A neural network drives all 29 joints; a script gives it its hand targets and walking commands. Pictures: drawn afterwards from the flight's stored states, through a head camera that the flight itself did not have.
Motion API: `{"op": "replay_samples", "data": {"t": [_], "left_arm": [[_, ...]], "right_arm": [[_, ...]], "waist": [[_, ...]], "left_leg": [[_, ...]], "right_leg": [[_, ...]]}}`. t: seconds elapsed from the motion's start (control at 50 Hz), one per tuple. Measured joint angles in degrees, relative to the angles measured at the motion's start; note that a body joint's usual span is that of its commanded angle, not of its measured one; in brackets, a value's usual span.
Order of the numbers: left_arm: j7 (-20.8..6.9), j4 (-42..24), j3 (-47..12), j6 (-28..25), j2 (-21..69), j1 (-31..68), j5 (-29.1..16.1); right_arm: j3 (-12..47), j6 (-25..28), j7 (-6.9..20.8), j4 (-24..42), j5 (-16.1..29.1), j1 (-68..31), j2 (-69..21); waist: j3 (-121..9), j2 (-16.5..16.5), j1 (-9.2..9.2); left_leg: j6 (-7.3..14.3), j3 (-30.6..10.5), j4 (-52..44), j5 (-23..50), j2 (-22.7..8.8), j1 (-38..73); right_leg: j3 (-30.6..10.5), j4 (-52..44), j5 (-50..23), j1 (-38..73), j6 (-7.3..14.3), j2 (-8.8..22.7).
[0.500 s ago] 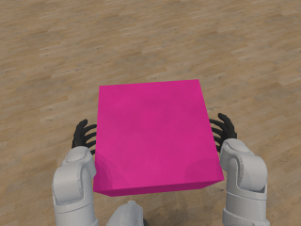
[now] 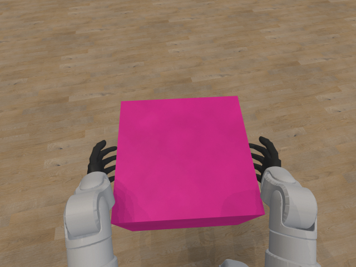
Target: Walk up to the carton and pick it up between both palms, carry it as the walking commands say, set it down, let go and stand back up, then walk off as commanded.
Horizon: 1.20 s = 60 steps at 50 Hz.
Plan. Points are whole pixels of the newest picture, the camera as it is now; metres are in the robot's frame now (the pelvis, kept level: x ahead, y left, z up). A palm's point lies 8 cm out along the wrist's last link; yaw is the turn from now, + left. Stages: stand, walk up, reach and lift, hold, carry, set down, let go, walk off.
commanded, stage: carry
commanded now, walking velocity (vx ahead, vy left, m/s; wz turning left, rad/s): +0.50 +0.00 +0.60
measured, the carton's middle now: (182, 166) +0.33 +0.00 -0.01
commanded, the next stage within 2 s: none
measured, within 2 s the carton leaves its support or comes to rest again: neither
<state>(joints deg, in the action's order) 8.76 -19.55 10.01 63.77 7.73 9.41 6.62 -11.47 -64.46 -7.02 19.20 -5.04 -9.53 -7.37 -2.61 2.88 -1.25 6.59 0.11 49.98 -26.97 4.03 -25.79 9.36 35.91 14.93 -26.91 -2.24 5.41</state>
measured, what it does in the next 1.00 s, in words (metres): walks ahead, turning left: left foot, then right foot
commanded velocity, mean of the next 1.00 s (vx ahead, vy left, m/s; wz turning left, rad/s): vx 0.50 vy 0.00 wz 0.60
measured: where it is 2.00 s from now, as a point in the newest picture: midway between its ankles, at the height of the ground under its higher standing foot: (80, 113)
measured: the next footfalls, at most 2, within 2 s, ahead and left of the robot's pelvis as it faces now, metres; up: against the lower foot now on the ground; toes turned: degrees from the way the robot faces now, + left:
left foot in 0.14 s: +0.05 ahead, +0.10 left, +0.00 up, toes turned +7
right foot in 0.34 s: +0.37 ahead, -0.07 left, +0.00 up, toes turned +5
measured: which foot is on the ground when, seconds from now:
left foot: up 0.00-0.12, down 0.14-0.38, up 0.40-0.64, down 0.66-1.00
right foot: down 0.00-0.14, up 0.16-0.32, down 0.34-0.70, up 0.72-1.00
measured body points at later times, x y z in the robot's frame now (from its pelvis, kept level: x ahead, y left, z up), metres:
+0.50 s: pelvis +0.38 +0.07 -0.01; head +0.40 +0.08 +0.44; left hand +0.58 +0.32 +0.04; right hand +0.70 -0.01 +0.04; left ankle +0.20 +0.09 -0.59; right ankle +0.33 -0.07 -0.72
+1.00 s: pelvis +0.75 +0.27 +0.01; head +0.80 +0.30 +0.46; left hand +0.90 +0.57 +0.07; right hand +1.08 +0.26 +0.06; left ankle +0.60 +0.28 -0.72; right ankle +0.95 +0.24 -0.71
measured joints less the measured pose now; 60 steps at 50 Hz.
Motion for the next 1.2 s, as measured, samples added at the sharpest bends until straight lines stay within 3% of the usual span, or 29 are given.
{"op": "replay_samples", "data": {"t": [0.04, 0.08, 0.12, 0.16, 0.2, 0.24, 0.28, 0.32, 0.34, 0.36, 0.38, 0.44, 0.5, 0.54, 0.58, 0.64, 0.66, 0.7, 0.76, 0.8, 0.84, 0.92, 1.0, 1.02, 1.04, 1.08, 1.12, 1.16, 1.2], "left_arm": [[0.3, 0.5, -0.5, 0.3, 0.1, 0.4, -0.1], [0.5, 0.8, -1.1, 0.6, 0.1, 0.4, 0.0], [1.4, -0.1, -1.4, 0.9, 0.0, -0.1, 0.0], [2.4, -1.9, -0.7, 1.2, -0.2, -1.3, -0.3], [2.7, -2.7, 0.3, 1.6, -0.4, -2.9, -0.6], [2.8, -2.6, 0.7, 2.5, -0.4, -3.8, -1.0], [2.4, -2.3, 0.4, 3.0, -0.4, -3.5, -1.5], [2.3, -2.1, -0.3, 2.7, -0.3, -2.3, -1.8], [2.1, -1.7, -0.9, 2.4, -0.3, -1.6, -1.6], [1.6, -0.5, -2.1, 1.7, -0.1, -1.0, -1.1], [1.4, 1.3, -3.7, 1.1, -0.1, -0.4, -0.5], [0.9, 5.5, -5.5, 2.0, 0.1, 1.3, 1.7], [-0.3, 4.0, -4.1, 2.0, -0.1, -0.4, 2.9], [0.2, 1.2, -3.4, 1.7, -0.2, -1.8, 2.2], [2.5, -1.6, -2.8, 2.2, -0.3, -2.6, 0.5], [5.6, -4.0, -2.0, 3.2, -0.3, -2.8, -2.3], [5.9, -4.0, -1.5, 3.2, -0.3, -2.7, -3.0], [5.5, -2.5, -0.2, 2.8, -0.3, -2.3, -3.4], [5.5, 0.5, 1.0, 2.5, -0.4, 1.0, -3.6], [4.3, 1.4, 1.4, 2.2, 0.0, 2.0, -2.7], [2.2, 2.2, 0.6, 0.6, 0.3, 1.2, -1.7], [-1.0, 0.6, -1.0, -0.9, -0.3, -1.8, 0.1], [-1.2, -4.8, -1.4, 0.1, -0.3, -2.8, 0.3], [-1.3, -5.3, -1.7, 0.2, -0.3, -2.3, 0.5], [-1.3, -4.7, -2.2, -0.3, -0.2, -1.3, 0.7], [-1.2, -2.0, -3.0, -1.0, 0.1, 0.6, 1.9], [-0.3, 0.9, -2.9, 0.0, 0.3, 1.9, 2.7], [0.9, 2.7, -3.0, 2.2, 0.3, 2.0, 2.6], [1.8, 3.7, -3.2, 3.9, 0.1, 0.9, 2.0]], "right_arm": [[-0.4, -0.5, 0.1, 0.6, -0.4, 0.3, 0.0], [-0.7, -1.1, 0.2, 0.6, -0.5, 0.2, 0.2], [-0.8, -0.9, 1.1, -0.4, -0.7, -0.5, 0.4], [-0.3, 0.3, 2.4, -2.7, -1.5, -1.7, -0.2], [0.6, 1.4, 3.0, -5.3, -2.2, -1.7, -0.8], [2.2, 1.1, 2.7, -5.4, -2.5, -0.1, -0.4], [2.7, -0.2, 1.7, -2.9, -2.3, 1.4, -0.1], [1.8, -1.1, 0.8, -0.2, -1.7, 1.8, -0.1], [1.2, -1.3, 0.7, 0.9, -1.5, 1.9, 0.0], [0.5, -1.4, 0.9, 1.8, -1.3, 2.4, 0.7], [-0.2, -1.5, 1.5, 2.1, -1.3, 3.3, 1.9], [-1.2, -2.4, 0.9, 0.1, 0.6, 4.2, 3.7], [0.0, -3.9, -2.7, -0.7, 3.4, 2.1, 3.4], [0.0, -3.4, -1.7, -0.9, 2.9, 0.8, 2.5], [-0.6, -1.8, 1.1, -2.0, 0.9, -0.3, 1.1], [-0.7, -0.3, 3.1, -2.6, -1.4, -0.5, -0.2], [-0.3, 0.0, 3.3, -2.7, -2.1, -0.5, -0.4], [0.8, 0.8, 3.2, -4.0, -3.1, -0.4, -0.4], [-0.1, 1.7, 2.5, -5.7, -3.0, -1.5, -0.5], [0.1, 1.9, 1.2, -4.4, -1.9, -0.4, -0.4], [0.0, 1.3, 0.0, -1.9, -0.8, 1.1, -0.2], [0.9, -0.4, -1.8, 1.9, 0.9, 2.9, 0.0], [1.9, -0.8, -1.1, 5.5, 1.2, 3.2, 0.0], [1.6, -0.9, -0.6, 6.5, 0.7, 3.0, 0.0], [1.0, -1.0, 0.1, 6.5, 0.2, 1.8, 0.6], [-0.2, -1.3, 2.1, 4.3, -1.2, -0.7, 2.1], [-0.6, -1.9, 3.1, 0.1, -1.5, -2.4, 3.4], [-0.4, -2.8, 2.7, -2.6, -1.4, -1.9, 3.7], [-0.3, -3.8, 2.2, -4.3, -1.1, -0.9, 3.5]], "waist": [[-2.8, -2.4, 0.72], [-5.2, -5.2, 1.16], [-6.9, -7.0, 1.72], [-8.2, -7.5, 2.47], [-8.8, -5.7, 2.73], [-9.0, -3.5, 2.58], [-8.4, -2.4, 1.59], [-6.4, -1.7, 0.27], [-5.3, -1.2, -0.16], [-4.6, 0.2, -0.6], [-4.2, 2.4, -0.88], [-4.0, 2.5, -1.12], [-3.1, 0.1, 0.35], [-2.1, -1.4, 2.46], [-0.8, -2.9, 4.97], [0.0, -4.0, 6.47], [0.2, -4.6, 6.61], [0.2, -6.7, 5.54], [2.9, -3.6, 3.18], [5.1, -3.9, 1.87], [5.6, -4.0, 0.31], [5.1, -3.1, -1.69], [3.4, -2.5, -0.98], [2.2, -3.0, -1.14], [1.4, -1.7, -0.77], [-0.6, 1.3, -0.17], [-1.9, 2.6, 0.55], [-3.2, 0.8, 0.65], [-4.6, -1.7, 1.42]], "left_leg": [[-0.8, 0.5, 1.1, -2.0, -0.2, -1.1], [-1.1, 1.2, -4.8, -1.8, -0.7, -0.1], [-0.8, 1.5, -15.3, 5.1, -1.0, 2.9], [-1.9, 1.6, -19.3, 6.0, -0.6, 6.6], [-2.5, 1.5, -18.3, 1.0, -1.1, 9.8], [-2.5, 0.8, -19.2, -2.2, -1.9, 14.0], [-2.5, -0.6, -20.6, -4.3, -1.9, 18.0], [-2.6, -2.6, -20.9, -6.7, -2.1, 22.0], [-2.8, -3.6, -19.0, -8.3, -2.4, 23.2], [-3.1, -4.5, -14.0, -9.7, -3.4, 23.1], [-3.6, -5.3, -5.5, -7.5, -5.1, 20.6], [-4.2, -6.5, 22.8, -3.8, -2.4, 8.2], [-4.5, -1.6, 33.7, -2.8, -1.7, -3.6], [-4.3, 0.7, 29.5, -4.1, -2.6, -10.0], [-4.0, 2.7, 16.7, -0.8, -4.4, -13.3], [-3.2, 5.7, -8.9, 14.7, -4.7, -12.2], [-2.6, 6.8, -11.8, 21.2, -3.8, -10.7], [-1.3, 8.6, -8.2, 17.6, -0.8, -8.2], [-0.3, 6.2, -5.4, 9.7, -0.6, -5.5], [-1.4, 5.1, -9.9, 9.4, 0.3, -1.0], [-1.3, 3.3, -14.9, 9.8, 1.1, 2.9], [-1.6, -0.4, -21.1, 8.2, 0.8, 9.7], [-2.7, -3.0, -20.3, 2.6, 0.2, 15.9], [-2.9, -3.1, -15.8, 0.4, 0.8, 15.4], [-2.8, -3.2, -9.9, -0.7, -0.1, 13.8], [-2.5, -3.8, 1.5, -1.1, -2.0, 9.3], [-2.9, -2.7, 7.7, -1.2, -2.6, 4.8], [-3.0, -0.1, 5.1, -1.9, -2.4, 2.5], [-2.7, 2.2, -5.3, -1.1, -2.5, 2.9]], "right_leg": [[2.0, -1.9, 2.4, 2.1, -0.4, 1.8], [3.9, -4.0, 4.0, 4.9, -1.6, 4.0], [5.1, -4.0, 6.2, 7.4, -2.8, 5.9], [2.6, 5.5, 8.7, 5.2, -4.6, 7.1], [-2.2, 19.4, 14.8, 1.1, -5.8, 4.4], [-3.6, 26.9, 21.4, -2.6, -6.3, 1.6], [-3.5, 27.0, 25.0, -6.3, -6.5, -0.1], [-2.7, 18.1, 19.4, -7.9, -6.0, -1.8], [-2.4, 10.8, 13.9, -7.4, -5.6, -2.8], [-1.4, 7.9, 3.7, -5.6, -3.4, -3.7], [1.0, 8.5, 2.9, -3.5, -1.1, -4.2], [5.4, 8.9, 11.3, 2.5, 1.6, -2.3], [6.8, 4.5, 14.2, 10.0, -0.2, -0.3], [7.2, 0.6, 15.2, 15.4, -0.9, 0.6], [7.4, -3.7, 15.9, 21.3, -2.6, 1.8], [8.7, -8.2, 17.2, 30.5, -5.1, 4.0], [8.5, -5.8, 18.0, 32.1, -5.8, 5.6], [4.5, 8.9, 14.3, 29.3, -5.4, 10.3], [-8.0, 41.6, 18.1, 13.9, -5.4, 2.8], [-10.1, 48.9, 16.3, 4.6, -4.8, 0.3], [-9.4, 42.3, 14.9, -2.7, -3.8, -0.1], [-7.9, 16.1, 13.1, -9.4, -3.4, -0.9], [-5.2, -9.1, -7.7, -6.5, -2.6, -1.6], [-4.6, -12.0, -16.3, -4.8, -1.2, -0.6], [-3.0, -10.1, -18.8, -4.3, 0.4, -0.8], [-0.1, -8.5, -7.7, -1.7, 1.6, -1.7], [1.7, -6.7, -5.9, -0.7, 1.7, -1.7], [3.3, -6.7, -4.5, 1.9, 1.1, 0.7], [4.7, -7.9, -2.6, 5.2, 0.1, 2.7]]}}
